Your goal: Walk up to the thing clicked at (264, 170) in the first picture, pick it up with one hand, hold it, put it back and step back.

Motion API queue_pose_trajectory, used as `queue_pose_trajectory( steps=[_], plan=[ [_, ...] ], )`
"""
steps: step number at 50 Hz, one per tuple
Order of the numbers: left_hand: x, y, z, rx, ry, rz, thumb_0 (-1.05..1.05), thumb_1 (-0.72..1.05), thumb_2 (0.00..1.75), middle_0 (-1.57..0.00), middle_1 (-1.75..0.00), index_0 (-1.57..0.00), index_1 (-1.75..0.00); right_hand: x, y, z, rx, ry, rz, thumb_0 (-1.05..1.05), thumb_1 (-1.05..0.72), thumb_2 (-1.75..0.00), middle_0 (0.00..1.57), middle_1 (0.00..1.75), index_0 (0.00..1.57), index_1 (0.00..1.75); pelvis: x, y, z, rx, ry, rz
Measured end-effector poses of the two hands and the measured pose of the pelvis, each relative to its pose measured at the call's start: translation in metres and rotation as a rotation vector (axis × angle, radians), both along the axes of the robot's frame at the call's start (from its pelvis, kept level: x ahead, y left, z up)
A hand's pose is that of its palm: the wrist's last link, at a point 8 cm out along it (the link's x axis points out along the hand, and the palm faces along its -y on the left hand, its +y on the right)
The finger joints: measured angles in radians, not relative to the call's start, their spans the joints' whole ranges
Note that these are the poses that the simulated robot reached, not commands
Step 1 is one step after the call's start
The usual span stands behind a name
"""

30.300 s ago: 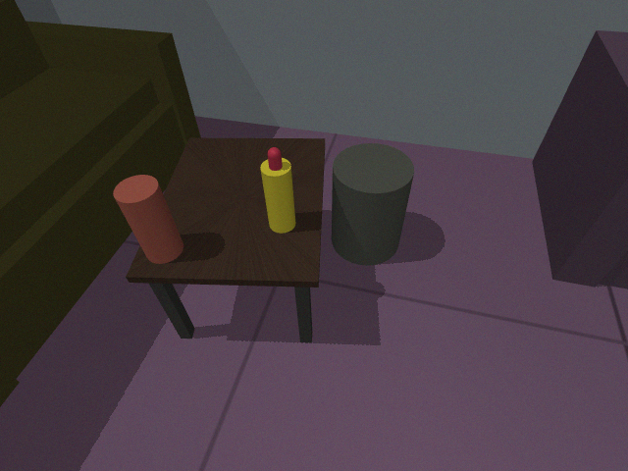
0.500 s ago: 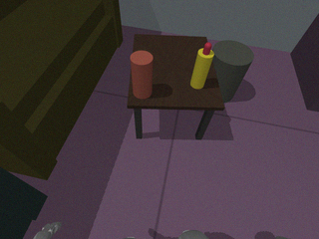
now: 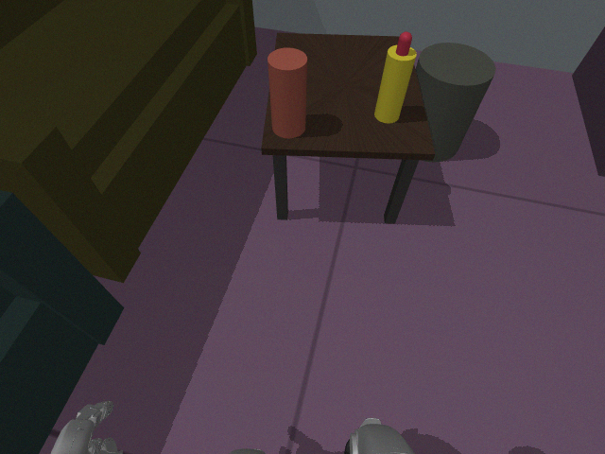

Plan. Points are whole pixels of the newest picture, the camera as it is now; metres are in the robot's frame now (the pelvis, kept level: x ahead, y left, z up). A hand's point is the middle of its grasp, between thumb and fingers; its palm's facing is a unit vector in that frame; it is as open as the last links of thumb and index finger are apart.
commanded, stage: step back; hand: right
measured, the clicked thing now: (395, 78) +1.13 -0.22 -0.20
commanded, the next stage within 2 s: stand in 1.16 s
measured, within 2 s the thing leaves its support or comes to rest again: neither
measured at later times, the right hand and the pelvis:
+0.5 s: hand out of the picture -0.02 -0.31 -0.13, palm faces -0.02 +0.92 -0.39, open 7.4 cm; pelvis -0.08 -0.02 +0.01, yaw -2 degrees
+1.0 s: hand out of the picture +0.03 -0.29 -0.14, palm faces -0.01 +0.93 -0.37, open 7.4 cm; pelvis -0.04 -0.03 +0.01, yaw +0 degrees
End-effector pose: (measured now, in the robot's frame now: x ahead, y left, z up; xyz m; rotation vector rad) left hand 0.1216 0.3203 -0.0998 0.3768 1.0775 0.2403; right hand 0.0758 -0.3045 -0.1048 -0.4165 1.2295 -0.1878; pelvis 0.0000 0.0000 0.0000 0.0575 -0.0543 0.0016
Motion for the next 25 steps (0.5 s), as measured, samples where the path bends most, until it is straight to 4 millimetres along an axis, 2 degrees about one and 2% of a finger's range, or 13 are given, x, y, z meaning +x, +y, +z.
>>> queue_pose_trajectory(
  steps=[4, 9, 13, 15, 18, 21, 25],
  plan=[
    [-0.03, -0.009, 0.0, -0.045, 0.04, 0.007, 0.01, 0.9, 0.89, -0.2, -0.3, -0.21, -0.3, -0.029, 0.003, 0.015, 0.001, -0.01, 0.0, 0.01, -0.9, -0.9, 0.21, 0.3, 0.21, 0.3, -0.023, -0.002, 0.011, -0.065, 0.003, 0.009],
    [-0.076, -0.019, -0.002, -0.075, 0.08, 0.005, 0.01, 0.9, 0.89, -0.21, -0.3, -0.21, -0.3, -0.043, -0.013, 0.03, -0.022, -0.085, -0.005, 0.01, -0.9, -0.9, 0.21, 0.3, 0.21, 0.3, -0.049, -0.011, 0.015, -0.07, 0.03, -0.026],
    [-0.113, -0.03, -0.008, -0.057, 0.129, -0.019, 0.01, 0.9, 0.89, -0.21, -0.3, -0.21, -0.3, -0.05, -0.036, 0.028, -0.023, -0.159, -0.016, 0.01, -0.9, -0.9, 0.21, 0.3, 0.21, 0.3, -0.068, -0.024, 0.007, -0.049, 0.033, -0.071],
    [-0.132, -0.039, -0.007, -0.05, 0.146, -0.013, 0.01, 0.9, 0.89, -0.21, -0.3, -0.21, -0.3, -0.058, -0.046, 0.024, -0.023, -0.173, -0.034, 0.01, -0.9, -0.9, 0.21, 0.3, 0.21, 0.3, -0.077, -0.028, 0.006, -0.093, 0.009, -0.068],
    [-0.156, -0.046, 0.0, -0.05, 0.156, 0.006, 0.01, 0.9, 0.89, -0.21, -0.3, -0.21, -0.3, -0.074, -0.051, 0.022, -0.009, -0.15, -0.054, 0.01, -0.9, -0.9, 0.21, 0.3, 0.21, 0.3, -0.08, -0.032, 0.011, -0.072, 0.012, -0.074],
    [-0.167, -0.047, 0.007, -0.045, 0.163, 0.024, 0.01, 0.9, 0.89, -0.21, -0.3, -0.21, -0.3, -0.089, -0.052, 0.019, 0.012, -0.116, -0.068, 0.01, -0.9, -0.9, 0.2, 0.3, 0.21, 0.3, -0.08, -0.031, 0.016, -0.061, 0.013, -0.067],
    [-0.166, -0.037, 0.009, -0.041, 0.139, 0.041, 0.01, 0.9, 0.89, -0.21, -0.3, -0.21, -0.3, -0.104, -0.045, 0.011, 0.02, -0.037, -0.057, 0.01, -0.91, -0.9, 0.2, 0.3, 0.21, 0.3, -0.078, -0.025, 0.015, -0.071, 0.021, -0.032]
  ],
)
